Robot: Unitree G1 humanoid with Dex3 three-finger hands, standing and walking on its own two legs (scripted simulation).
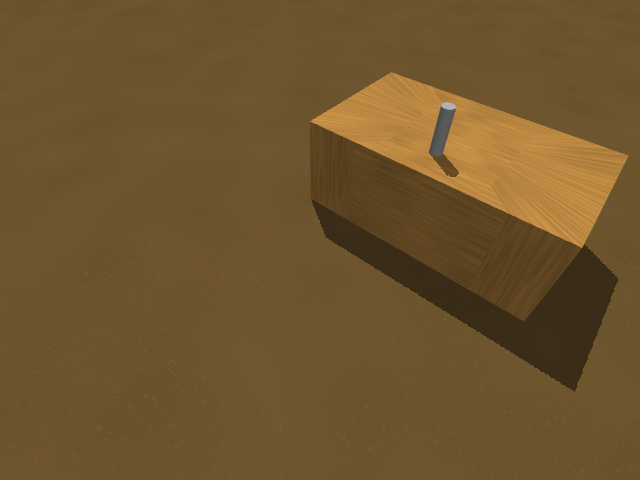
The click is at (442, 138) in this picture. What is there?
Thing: slim round
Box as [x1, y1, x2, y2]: [429, 102, 455, 156]
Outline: 452,103 445,102 441,104 429,149 429,153 432,155 438,156 442,153 455,109 455,105
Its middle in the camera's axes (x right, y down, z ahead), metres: +0.43 -0.40 +1.36
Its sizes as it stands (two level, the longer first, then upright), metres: 0.051 0.051 0.188
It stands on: a support 0.42 m high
